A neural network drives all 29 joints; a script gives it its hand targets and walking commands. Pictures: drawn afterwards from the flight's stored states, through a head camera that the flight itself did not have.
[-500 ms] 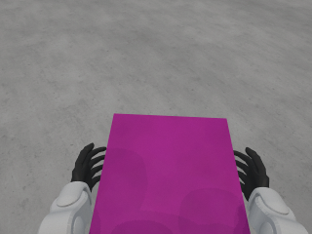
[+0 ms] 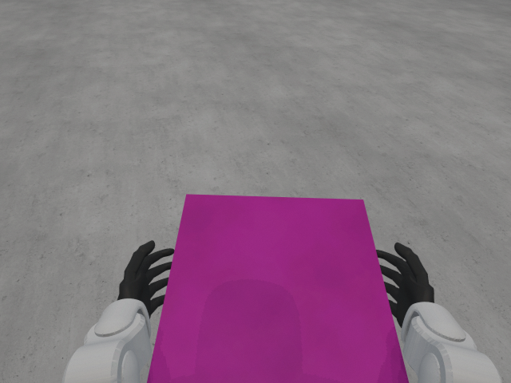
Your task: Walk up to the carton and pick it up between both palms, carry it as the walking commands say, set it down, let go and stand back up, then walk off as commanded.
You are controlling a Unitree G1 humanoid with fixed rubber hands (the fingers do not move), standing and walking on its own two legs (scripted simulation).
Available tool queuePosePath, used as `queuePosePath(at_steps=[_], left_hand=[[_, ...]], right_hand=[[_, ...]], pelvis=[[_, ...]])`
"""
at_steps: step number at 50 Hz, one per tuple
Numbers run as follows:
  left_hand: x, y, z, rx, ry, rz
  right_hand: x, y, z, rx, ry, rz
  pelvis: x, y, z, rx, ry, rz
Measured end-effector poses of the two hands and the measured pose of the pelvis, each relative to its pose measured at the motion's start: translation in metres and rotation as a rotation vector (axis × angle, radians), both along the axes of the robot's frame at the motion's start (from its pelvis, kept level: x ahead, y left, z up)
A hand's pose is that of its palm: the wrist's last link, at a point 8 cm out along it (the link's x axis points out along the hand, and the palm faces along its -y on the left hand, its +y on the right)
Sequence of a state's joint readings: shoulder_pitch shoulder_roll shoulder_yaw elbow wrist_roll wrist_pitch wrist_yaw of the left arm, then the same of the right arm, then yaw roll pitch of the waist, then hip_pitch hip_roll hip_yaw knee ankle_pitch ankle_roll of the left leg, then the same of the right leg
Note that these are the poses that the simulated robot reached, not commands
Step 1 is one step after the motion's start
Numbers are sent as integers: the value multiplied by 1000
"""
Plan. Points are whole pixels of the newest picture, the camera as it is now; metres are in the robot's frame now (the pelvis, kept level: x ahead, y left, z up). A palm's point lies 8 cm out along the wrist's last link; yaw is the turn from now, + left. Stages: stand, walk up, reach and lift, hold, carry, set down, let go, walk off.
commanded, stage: carry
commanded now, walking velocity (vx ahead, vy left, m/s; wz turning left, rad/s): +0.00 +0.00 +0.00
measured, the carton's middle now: (270, 308) +0.26 +0.01 +0.03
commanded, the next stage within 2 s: hold in 1.98 s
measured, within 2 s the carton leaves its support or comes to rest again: neither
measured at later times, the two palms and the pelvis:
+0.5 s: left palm (147, 242) +0.31 +0.20 +0.10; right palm (376, 255) +0.32 -0.14 +0.09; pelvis +0.09 +0.03 +0.00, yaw +0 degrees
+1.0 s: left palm (157, 255) +0.30 +0.19 +0.09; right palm (389, 271) +0.30 -0.16 +0.08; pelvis +0.06 +0.01 +0.00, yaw +1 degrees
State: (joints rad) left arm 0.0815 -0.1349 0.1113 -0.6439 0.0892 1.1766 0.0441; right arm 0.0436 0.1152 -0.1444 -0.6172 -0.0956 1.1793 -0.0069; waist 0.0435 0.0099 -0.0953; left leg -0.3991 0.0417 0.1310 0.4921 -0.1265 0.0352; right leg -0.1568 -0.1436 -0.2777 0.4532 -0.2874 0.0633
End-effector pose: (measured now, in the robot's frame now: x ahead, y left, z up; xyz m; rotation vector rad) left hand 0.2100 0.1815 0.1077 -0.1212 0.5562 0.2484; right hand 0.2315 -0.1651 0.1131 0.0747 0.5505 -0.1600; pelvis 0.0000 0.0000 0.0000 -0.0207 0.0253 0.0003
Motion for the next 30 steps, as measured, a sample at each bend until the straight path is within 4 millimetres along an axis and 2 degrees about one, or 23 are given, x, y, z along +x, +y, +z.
queuePosePath(at_steps=[3,6,9,12,17,22,30], left_hand=[[34,10,-12,-7,22,-34],[62,11,-18,-27,64,-66],[84,9,-15,-35,54,-86],[97,8,-13,-17,40,-98],[103,14,-11,15,47,-73],[102,21,-9,18,42,-35],[100,19,-7,14,39,-26]], right_hand=[[22,10,-8,-7,25,-34],[37,11,-12,-17,70,-70],[49,9,-11,-11,61,-101],[59,8,-12,-1,47,-110],[74,13,-20,33,53,-86],[86,20,-20,40,50,-51],[87,18,-18,31,48,-40]], pelvis=[[27,12,-7,9,10,-8],[43,20,-4,14,28,-14],[53,26,-2,16,42,-14],[63,28,-3,25,47,-11],[79,30,-5,23,43,-1],[88,29,-5,16,41,3],[88,25,-4,16,33,11]])
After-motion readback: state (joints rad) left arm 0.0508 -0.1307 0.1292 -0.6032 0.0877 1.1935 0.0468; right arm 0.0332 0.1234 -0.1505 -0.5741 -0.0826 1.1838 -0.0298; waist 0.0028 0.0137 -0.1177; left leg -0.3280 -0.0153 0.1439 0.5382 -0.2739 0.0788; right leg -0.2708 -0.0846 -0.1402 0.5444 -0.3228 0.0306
